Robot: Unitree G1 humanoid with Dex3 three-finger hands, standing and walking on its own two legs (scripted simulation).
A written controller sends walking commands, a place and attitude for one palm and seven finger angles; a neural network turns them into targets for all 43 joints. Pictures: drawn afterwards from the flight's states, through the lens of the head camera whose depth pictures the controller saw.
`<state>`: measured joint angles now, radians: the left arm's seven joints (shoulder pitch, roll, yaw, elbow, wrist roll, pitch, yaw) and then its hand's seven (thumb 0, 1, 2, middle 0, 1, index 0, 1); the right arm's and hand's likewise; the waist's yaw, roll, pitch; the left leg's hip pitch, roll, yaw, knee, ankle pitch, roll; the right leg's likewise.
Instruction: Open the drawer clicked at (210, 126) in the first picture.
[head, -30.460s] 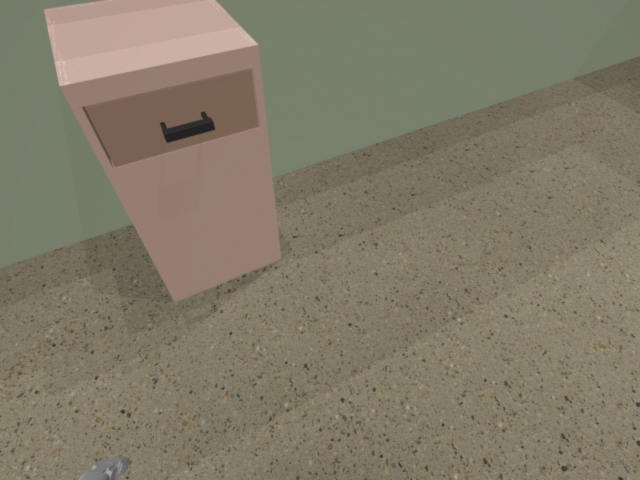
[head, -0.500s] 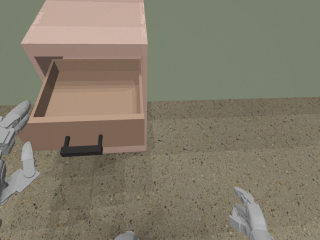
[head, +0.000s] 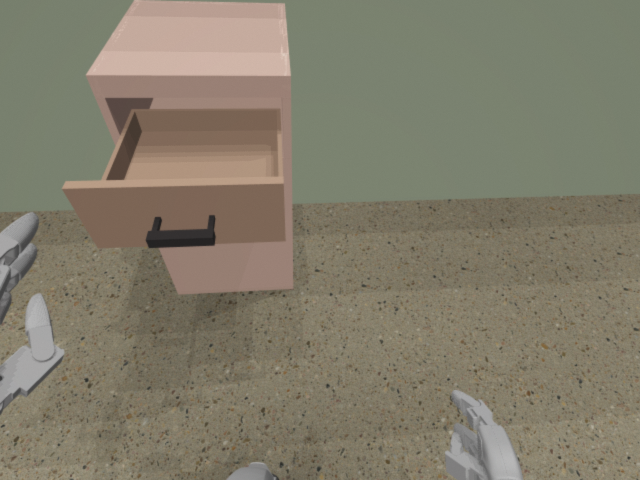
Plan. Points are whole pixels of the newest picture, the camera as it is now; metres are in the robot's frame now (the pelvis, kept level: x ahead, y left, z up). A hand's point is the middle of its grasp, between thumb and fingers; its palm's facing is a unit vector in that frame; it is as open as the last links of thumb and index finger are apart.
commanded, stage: stop stepping back and stand still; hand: left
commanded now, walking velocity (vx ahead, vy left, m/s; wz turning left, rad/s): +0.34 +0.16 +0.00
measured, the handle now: (183, 229) +0.53 +0.29 -0.07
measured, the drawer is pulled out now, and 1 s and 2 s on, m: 0.29 0.29 0.29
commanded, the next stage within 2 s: let the arm hang, fingers relaxed in 1.02 s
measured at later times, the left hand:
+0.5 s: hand out of the picture +0.13 +0.26 +0.17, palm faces +0.41 -0.80 -0.44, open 7.5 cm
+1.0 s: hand out of the picture +0.11 +0.29 +0.16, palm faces +0.39 -0.81 -0.45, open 7.5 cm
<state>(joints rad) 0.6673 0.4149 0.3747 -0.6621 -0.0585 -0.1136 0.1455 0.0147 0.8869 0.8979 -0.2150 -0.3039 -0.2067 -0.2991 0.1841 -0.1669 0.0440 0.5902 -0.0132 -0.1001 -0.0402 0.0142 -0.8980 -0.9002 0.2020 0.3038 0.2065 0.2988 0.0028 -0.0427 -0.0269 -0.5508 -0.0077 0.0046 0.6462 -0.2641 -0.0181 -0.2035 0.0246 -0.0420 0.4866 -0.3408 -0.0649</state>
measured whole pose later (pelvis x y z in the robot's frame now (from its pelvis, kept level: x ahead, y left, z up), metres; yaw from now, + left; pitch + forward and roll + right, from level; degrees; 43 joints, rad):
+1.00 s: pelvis -0.07 +0.04 +0.01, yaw +2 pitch +0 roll -1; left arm 0.65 0.37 0.36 -0.58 -0.03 -0.20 0.15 0.01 0.89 0.90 -0.22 -0.30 -0.21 -0.30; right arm 0.21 -0.20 0.02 0.59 0.00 -0.12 -0.05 0.02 -0.90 -0.90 0.20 0.30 0.20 0.30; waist -0.01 -0.01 0.02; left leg -0.25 0.03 0.09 0.48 -0.24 0.02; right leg -0.23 -0.02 -0.06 0.42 -0.20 0.01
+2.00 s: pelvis -0.08 +0.02 +0.01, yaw +3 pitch -2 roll +0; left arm 0.17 0.25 0.02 1.10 0.02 0.00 0.02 0.00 0.90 0.90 -0.20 -0.30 -0.20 -0.30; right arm 0.20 -0.22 -0.02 1.09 -0.02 0.01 -0.01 0.01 -0.90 -0.90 0.20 0.30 0.20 0.30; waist -0.02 0.04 0.07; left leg -0.19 0.03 0.07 0.39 -0.17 0.00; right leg -0.19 -0.02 -0.08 0.40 -0.17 -0.02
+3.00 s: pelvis -0.04 +0.01 +0.02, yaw +2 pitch -1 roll +0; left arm 0.11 0.29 0.02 1.13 0.02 -0.02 0.01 0.00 0.90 0.90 -0.21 -0.30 -0.20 -0.30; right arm 0.12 -0.31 -0.02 1.11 -0.02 0.00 -0.01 0.01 -0.90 -0.90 0.20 0.30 0.20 0.30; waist -0.02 0.02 0.07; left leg -0.09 0.06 0.07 0.29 -0.17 -0.03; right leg -0.10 0.02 -0.08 0.30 -0.18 -0.04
